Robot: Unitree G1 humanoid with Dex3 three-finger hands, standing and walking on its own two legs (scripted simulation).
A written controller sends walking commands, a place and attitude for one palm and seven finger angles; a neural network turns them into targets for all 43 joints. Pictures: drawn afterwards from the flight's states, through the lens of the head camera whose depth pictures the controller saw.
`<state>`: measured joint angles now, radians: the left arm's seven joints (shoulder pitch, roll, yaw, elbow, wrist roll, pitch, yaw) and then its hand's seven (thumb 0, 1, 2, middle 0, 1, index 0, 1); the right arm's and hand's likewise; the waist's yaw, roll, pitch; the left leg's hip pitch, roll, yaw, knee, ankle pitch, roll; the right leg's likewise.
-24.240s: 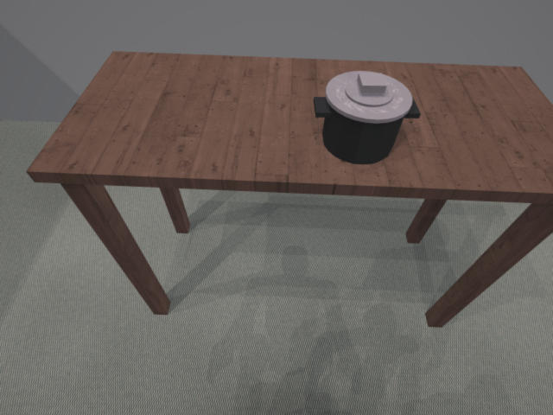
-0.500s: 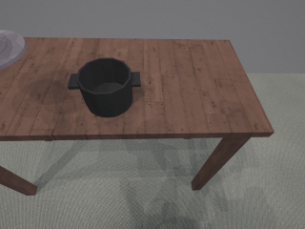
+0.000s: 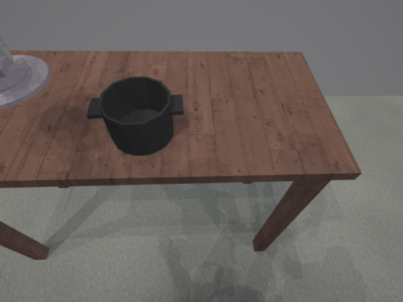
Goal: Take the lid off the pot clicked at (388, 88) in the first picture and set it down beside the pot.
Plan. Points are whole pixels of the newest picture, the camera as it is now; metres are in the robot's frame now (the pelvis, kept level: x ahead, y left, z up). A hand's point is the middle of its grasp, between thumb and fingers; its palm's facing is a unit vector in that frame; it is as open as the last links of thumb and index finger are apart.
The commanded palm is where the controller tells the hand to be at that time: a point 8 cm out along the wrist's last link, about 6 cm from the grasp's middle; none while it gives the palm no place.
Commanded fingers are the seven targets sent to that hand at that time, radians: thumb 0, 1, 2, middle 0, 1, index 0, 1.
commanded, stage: lower the lid onto the table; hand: left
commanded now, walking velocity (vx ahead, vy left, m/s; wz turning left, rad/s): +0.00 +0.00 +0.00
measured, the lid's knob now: out of the picture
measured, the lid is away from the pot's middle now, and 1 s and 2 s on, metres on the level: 0.23 0.23 0.23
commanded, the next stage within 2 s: open the fingers wide in 2.00 s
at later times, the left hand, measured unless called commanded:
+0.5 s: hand out of the picture +0.47 +0.34 +0.19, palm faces -0.35 -0.20 -0.91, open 8.0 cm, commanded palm +0.48 +0.34 +0.26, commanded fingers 0.00 0.57 1.05 -0.91 -1.16 -0.77 -1.03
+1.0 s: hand (2, 100) +0.46 +0.34 +0.16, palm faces -0.41 -0.19 -0.89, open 8.0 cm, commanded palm +0.49 +0.34 +0.22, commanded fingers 0.00 0.57 1.05 -0.91 -1.16 -0.77 -1.03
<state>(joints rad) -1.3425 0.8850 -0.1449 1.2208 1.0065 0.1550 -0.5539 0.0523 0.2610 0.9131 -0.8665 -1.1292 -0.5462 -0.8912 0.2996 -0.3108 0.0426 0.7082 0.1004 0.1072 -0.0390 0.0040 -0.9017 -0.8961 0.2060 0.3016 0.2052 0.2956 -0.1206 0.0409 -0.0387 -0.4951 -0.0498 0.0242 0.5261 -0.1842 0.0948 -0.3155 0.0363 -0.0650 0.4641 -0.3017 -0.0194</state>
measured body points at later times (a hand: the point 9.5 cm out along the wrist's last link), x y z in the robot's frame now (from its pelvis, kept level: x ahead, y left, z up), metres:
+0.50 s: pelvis +0.00 +0.00 +0.00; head +0.07 +0.01 +0.44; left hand +0.48 +0.35 +0.24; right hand +0.02 -0.28 -0.12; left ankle +0.04 +0.06 -0.73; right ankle -0.05 -0.11 -0.73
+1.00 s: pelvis +0.00 +0.01 -0.01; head +0.06 +0.03 +0.44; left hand +0.48 +0.35 +0.21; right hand +0.01 -0.28 -0.12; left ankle +0.04 +0.06 -0.73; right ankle -0.05 -0.11 -0.73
